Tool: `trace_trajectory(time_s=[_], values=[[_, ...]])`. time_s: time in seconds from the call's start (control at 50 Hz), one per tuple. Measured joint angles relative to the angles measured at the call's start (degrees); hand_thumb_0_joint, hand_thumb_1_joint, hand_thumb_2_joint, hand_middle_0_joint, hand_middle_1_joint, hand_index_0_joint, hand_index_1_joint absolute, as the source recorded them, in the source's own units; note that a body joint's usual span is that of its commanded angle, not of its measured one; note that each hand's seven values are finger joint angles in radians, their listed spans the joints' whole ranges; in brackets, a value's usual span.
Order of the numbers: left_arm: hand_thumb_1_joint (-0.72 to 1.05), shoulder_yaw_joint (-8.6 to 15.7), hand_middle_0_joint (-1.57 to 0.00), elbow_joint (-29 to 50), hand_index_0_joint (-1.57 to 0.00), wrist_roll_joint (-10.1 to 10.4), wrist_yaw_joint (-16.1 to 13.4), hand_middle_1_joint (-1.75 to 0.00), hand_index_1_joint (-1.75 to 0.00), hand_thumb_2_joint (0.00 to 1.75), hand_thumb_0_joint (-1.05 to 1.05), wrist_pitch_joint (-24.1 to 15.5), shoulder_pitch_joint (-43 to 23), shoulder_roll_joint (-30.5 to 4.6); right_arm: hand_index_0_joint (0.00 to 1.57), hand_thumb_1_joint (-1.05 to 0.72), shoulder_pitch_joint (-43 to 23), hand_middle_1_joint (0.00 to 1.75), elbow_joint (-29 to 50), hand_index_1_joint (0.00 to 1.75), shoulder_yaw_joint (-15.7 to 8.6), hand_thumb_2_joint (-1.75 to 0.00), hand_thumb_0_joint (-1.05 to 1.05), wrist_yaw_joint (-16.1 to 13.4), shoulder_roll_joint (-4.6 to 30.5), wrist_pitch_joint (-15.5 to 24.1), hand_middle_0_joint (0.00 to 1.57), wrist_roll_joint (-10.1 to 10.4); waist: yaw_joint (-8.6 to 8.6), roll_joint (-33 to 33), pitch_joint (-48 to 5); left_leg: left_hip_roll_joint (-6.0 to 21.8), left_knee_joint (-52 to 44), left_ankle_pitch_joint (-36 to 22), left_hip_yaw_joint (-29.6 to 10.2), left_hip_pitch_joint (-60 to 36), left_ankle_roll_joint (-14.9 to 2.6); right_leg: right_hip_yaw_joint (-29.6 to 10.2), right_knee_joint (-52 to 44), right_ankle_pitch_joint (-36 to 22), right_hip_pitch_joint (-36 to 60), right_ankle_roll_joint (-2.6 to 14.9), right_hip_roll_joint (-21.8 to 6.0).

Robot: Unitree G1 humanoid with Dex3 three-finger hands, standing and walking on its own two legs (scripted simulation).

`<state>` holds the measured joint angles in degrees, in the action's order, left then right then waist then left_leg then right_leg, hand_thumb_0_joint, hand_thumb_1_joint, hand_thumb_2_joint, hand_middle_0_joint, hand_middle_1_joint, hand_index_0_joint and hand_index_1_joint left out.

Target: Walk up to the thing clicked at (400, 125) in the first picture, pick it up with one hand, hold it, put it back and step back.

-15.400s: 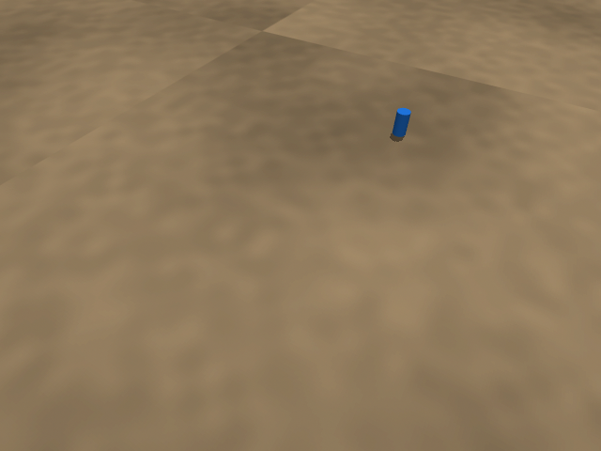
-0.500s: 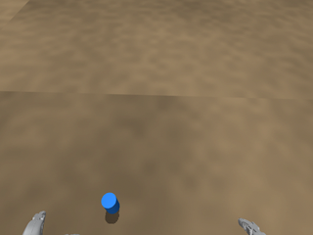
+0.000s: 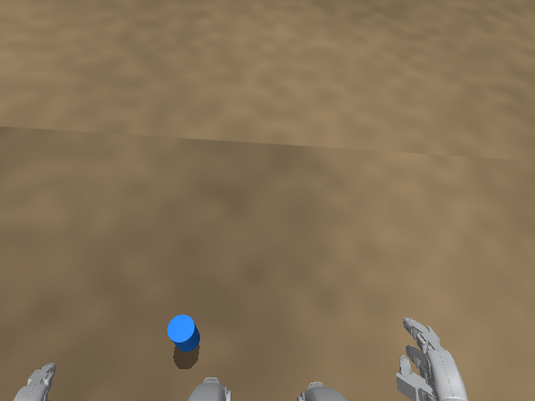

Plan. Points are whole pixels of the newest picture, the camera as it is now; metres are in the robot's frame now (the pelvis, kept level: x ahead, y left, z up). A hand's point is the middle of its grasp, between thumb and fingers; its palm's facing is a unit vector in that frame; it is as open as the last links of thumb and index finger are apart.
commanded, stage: go down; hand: left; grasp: from the side
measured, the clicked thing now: (184, 333) +0.37 +0.22 -0.63
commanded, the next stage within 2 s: none
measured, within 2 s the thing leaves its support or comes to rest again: neither
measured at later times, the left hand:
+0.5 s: hand out of the picture +0.15 +0.31 -0.16, palm faces +0.17 -0.94 -0.29, open 17.3 cm
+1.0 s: hand (70, 355) +0.25 +0.36 -0.25, palm faces +0.20 -0.96 -0.18, open 17.2 cm
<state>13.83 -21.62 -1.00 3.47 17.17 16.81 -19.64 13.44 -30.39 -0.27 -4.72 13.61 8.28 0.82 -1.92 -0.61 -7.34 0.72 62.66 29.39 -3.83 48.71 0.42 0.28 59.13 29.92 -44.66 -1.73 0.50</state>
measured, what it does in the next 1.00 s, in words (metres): lowers itself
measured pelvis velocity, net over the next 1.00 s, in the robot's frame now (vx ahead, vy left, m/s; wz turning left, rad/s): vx -0.07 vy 0.00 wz -0.06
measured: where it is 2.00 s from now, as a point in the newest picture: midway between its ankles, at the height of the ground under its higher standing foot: outside the picture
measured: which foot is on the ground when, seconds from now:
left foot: down 0.00-1.00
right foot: down 0.00-1.00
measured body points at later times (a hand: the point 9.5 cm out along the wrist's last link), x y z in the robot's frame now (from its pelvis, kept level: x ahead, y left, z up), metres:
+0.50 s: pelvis -0.03 +0.00 -0.06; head +0.09 +0.03 +0.37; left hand +0.14 +0.36 -0.14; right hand +0.15 -0.25 -0.14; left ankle +0.01 +0.12 -0.66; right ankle -0.01 -0.14 -0.66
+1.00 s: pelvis -0.07 +0.00 -0.20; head +0.11 +0.03 +0.21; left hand +0.23 +0.41 -0.23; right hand +0.10 -0.27 -0.31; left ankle +0.01 +0.12 -0.66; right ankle -0.01 -0.14 -0.66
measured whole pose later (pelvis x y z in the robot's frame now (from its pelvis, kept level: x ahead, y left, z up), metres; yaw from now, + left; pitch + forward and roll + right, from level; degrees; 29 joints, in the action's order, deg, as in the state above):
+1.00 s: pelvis -0.07 +0.00 -0.20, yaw -4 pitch +32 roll -5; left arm 38.4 -51.5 9.6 28.8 -21.0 -15.2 -36.7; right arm 6.7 -37.1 2.2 -1.7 17.5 9.7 -0.8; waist -1.0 0.9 -10.0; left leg 0.2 108.5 37.8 -6.5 102.8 1.5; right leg 1.7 105.7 39.6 -98.5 -1.9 2.0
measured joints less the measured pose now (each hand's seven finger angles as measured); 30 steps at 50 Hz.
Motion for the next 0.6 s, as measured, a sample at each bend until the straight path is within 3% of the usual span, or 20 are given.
trace_trajectory(time_s=[0.4, 0.5, 0.6], values=[[-0.48, 4.91, -0.07, 2.08, -0.06, 3.28, 3.87, -0.02, -0.03, 0.03, -0.01, -8.35, 2.36, -1.56, 0.21, -0.90, -0.07, 0.31, 0.85, 0.30, -0.38, -0.90, 0.01, 1.51, 0.01, 1.42, 0.20, -0.47, 0.09, 0.12, -1.14, -0.23, 11.80, 2.95, -0.80, 13.57, -0.07, 0.58, 11.69, 3.22, -13.21, -0.26, 0.17], [-0.48, 7.80, -0.07, -4.09, -0.06, 4.69, 6.00, -0.02, -0.03, 0.03, -0.01, -14.93, -2.85, -3.32, 0.21, -0.91, -0.98, 0.31, 0.58, 0.30, -0.17, -0.90, 0.01, 1.65, 0.92, 2.84, 0.20, -0.52, 0.49, 0.79, -1.87, -0.62, 16.66, 3.73, -0.69, 20.18, -0.08, 0.39, 17.12, 4.41, -19.97, -0.32, -0.06], [-0.51, 11.62, -0.07, -11.33, -0.06, 6.42, 10.65, -0.04, -0.03, 0.03, -0.01, -23.69, -11.12, -6.55, 0.21, -0.91, -3.09, 0.31, -0.59, 0.30, 0.26, -0.90, 0.01, 1.75, 2.34, 3.68, 0.20, -0.59, 0.71, 1.60, -2.90, -0.91, 24.76, 5.57, -0.85, 29.79, 0.12, 0.37, 25.70, 6.67, -29.64, -0.37, -0.06]])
